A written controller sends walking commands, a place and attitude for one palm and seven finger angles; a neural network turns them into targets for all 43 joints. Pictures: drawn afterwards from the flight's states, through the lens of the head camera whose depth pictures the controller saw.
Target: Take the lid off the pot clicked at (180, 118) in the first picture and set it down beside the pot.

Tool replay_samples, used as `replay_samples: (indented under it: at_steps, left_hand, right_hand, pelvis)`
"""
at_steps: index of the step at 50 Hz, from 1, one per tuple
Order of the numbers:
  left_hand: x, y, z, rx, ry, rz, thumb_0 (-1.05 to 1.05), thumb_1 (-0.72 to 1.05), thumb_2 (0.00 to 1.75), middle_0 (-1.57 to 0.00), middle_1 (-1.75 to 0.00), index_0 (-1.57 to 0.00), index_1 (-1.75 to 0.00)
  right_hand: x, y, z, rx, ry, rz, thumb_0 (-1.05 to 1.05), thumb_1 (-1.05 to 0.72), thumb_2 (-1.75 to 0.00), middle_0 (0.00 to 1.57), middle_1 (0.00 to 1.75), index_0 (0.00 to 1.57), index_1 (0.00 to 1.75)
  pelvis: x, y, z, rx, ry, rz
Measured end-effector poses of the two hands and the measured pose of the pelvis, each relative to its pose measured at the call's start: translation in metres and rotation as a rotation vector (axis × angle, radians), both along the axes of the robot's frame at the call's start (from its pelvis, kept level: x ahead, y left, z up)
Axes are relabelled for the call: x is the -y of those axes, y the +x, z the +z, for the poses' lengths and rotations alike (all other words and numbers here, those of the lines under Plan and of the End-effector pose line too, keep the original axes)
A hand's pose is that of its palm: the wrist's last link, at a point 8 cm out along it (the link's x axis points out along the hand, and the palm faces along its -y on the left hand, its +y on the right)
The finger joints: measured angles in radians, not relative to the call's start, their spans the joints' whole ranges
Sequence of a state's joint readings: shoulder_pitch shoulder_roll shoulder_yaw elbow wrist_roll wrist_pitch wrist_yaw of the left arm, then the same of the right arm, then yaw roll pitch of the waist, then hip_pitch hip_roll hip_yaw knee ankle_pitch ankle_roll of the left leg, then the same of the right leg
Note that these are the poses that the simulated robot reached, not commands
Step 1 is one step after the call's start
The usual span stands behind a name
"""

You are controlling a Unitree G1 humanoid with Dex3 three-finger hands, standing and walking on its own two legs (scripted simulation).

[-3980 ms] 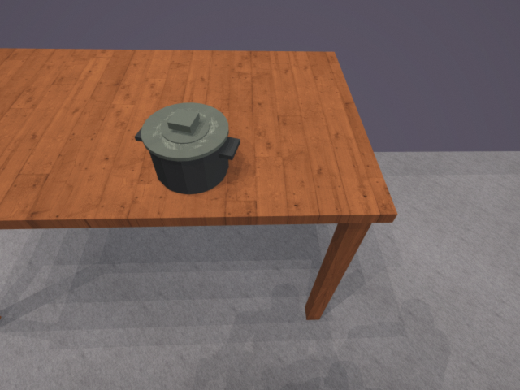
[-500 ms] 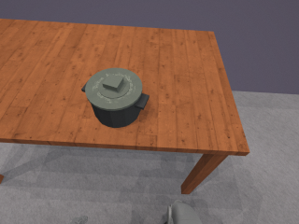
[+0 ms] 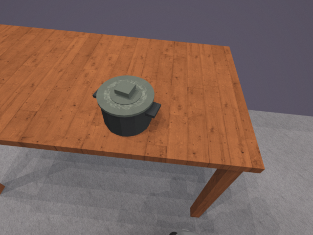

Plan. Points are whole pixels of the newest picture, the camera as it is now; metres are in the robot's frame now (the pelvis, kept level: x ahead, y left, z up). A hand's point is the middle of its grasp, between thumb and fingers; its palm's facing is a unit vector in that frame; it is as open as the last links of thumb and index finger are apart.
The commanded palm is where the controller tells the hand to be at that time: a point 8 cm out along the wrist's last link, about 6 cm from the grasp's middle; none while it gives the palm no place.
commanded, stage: come to a stop and stand still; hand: left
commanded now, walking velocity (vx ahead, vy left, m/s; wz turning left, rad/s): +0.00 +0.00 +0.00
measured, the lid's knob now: (125, 88) +0.46 +0.13 +0.11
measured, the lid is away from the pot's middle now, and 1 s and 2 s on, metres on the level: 0.00 0.00 0.00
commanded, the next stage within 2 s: look again from close up in 0.64 s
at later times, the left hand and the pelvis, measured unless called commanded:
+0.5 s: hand out of the picture -0.07 +0.17 -0.16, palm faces +0.04 -0.98 -0.18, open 7.4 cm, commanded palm none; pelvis -0.05 +0.01 +0.01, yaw +0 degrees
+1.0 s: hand out of the picture -0.02 +0.22 -0.17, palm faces -0.01 -0.97 -0.22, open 7.4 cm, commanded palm none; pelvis -0.04 +0.05 +0.01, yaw -1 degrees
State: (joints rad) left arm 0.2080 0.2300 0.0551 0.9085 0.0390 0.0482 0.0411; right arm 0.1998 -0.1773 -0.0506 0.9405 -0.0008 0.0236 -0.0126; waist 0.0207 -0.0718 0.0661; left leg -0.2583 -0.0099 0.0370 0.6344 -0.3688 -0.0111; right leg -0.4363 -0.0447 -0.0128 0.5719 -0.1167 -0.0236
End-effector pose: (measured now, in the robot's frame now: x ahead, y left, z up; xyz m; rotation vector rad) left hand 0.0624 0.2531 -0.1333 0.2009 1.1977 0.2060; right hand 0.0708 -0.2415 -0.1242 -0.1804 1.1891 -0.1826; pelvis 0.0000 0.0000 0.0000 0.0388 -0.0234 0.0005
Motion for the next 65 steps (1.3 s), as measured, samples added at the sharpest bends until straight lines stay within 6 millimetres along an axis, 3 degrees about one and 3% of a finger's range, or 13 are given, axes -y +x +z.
replay_samples:
  at_steps: [3,8,15,21,29,39,44,51,57,65]
  left_hand:
    - [-0.013,-0.023,-0.006,-0.038,-0.008,0.028,0.01,0.91,0.90,-0.20,-0.30,-0.20,-0.30]
    - [-0.017,-0.065,0.002,-0.102,-0.023,0.078,0.01,0.91,0.90,-0.20,-0.30,-0.20,-0.30]
    - [-0.005,-0.121,0.004,-0.216,-0.014,0.089,0.01,0.91,0.90,-0.20,-0.30,-0.20,-0.30]
    - [0.020,-0.142,0.009,-0.244,-0.056,0.054,0.01,0.91,0.90,-0.20,-0.30,-0.20,-0.30]
    - [0.037,-0.126,0.000,-0.177,-0.122,0.016,0.01,0.91,0.90,-0.20,-0.30,-0.20,-0.30]
    - [0.018,-0.124,0.004,-0.170,-0.075,-0.002,0.02,0.92,0.90,-0.20,-0.30,-0.20,-0.30]
    - [0.001,-0.117,0.001,-0.172,-0.059,-0.029,0.01,0.91,0.90,-0.20,-0.30,-0.20,-0.30]
    - [-0.020,-0.087,0.000,-0.112,-0.044,-0.028,0.01,0.91,0.90,-0.20,-0.30,-0.20,-0.30]
    - [-0.024,-0.073,-0.002,-0.106,-0.058,-0.032,0.01,0.91,0.90,-0.20,-0.30,-0.20,-0.30]
    - [-0.021,-0.077,-0.007,-0.155,-0.086,-0.031,0.01,0.91,0.90,-0.20,-0.30,-0.20,-0.30]
  right_hand:
    - [-0.017,-0.020,0.002,-0.013,-0.001,-0.002,0.00,-0.91,-0.90,0.19,0.30,0.20,0.30]
    - [-0.040,-0.050,0.000,-0.097,0.030,0.015,0.01,-0.94,-0.90,0.20,0.30,0.20,0.30]
    - [-0.037,-0.062,-0.013,-0.104,0.056,0.014,0.01,-0.94,-0.90,0.20,0.30,0.20,0.30]
    - [-0.030,-0.085,-0.012,-0.121,0.066,-0.030,0.01,-0.94,-0.90,0.20,0.30,0.20,0.30]
    - [-0.031,-0.122,-0.005,-0.172,0.054,-0.052,0.00,-0.92,-0.90,0.20,0.30,0.20,0.30]
    - [-0.049,-0.154,-0.008,-0.249,0.084,-0.064,0.00,-0.91,-0.90,0.20,0.30,0.20,0.30]
    - [-0.061,-0.147,-0.015,-0.204,0.096,-0.072,0.00,-0.91,-0.90,0.20,0.30,0.20,0.30]
    - [-0.078,-0.127,-0.018,-0.169,0.089,-0.056,0.01,-0.92,-0.90,0.20,0.30,0.20,0.30]
    - [-0.078,-0.110,-0.011,-0.155,0.059,-0.051,0.02,-0.94,-0.90,0.20,0.30,0.20,0.30]
    - [-0.071,-0.084,-0.001,-0.120,0.021,-0.045,0.01,-0.93,-0.90,0.20,0.30,0.20,0.30]
  pelvis:
    - [-0.009,-0.008,0.001,0.019,0.008,-0.008]
    - [-0.018,-0.016,0.010,0.007,-0.010,0.006]
    - [-0.017,-0.031,0.006,-0.027,0.010,0.004]
    - [-0.014,-0.043,0.012,0.003,-0.031,0.006]
    - [-0.012,-0.052,0.015,0.023,-0.035,-0.003]
    - [-0.019,-0.055,0.015,0.000,-0.053,-0.007]
    - [-0.032,-0.050,0.008,-0.007,-0.068,-0.005]
    - [-0.048,-0.037,0.005,-0.017,-0.054,-0.012]
    - [-0.055,-0.028,0.007,-0.029,-0.045,-0.022]
    - [-0.056,-0.020,0.009,-0.031,-0.041,-0.027]
